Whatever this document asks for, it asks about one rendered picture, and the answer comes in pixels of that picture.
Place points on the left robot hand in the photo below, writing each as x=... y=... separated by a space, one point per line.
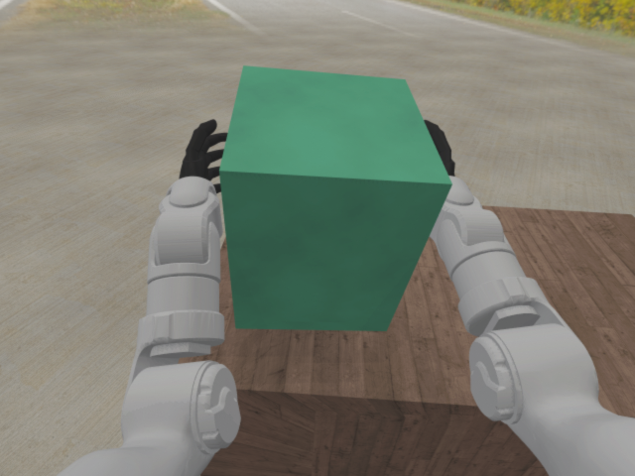
x=197 y=160

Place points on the pedestal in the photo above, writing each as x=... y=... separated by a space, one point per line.
x=398 y=402

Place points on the left robot upper arm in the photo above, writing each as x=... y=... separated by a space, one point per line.
x=175 y=418

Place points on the right robot upper arm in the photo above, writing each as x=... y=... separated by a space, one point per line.
x=539 y=381

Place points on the robot right forearm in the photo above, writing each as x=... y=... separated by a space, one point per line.
x=493 y=290

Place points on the robot left forearm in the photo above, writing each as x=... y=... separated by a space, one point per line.
x=182 y=317

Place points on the right robot hand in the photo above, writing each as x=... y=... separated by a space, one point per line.
x=442 y=146

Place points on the carton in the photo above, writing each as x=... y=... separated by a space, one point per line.
x=331 y=185

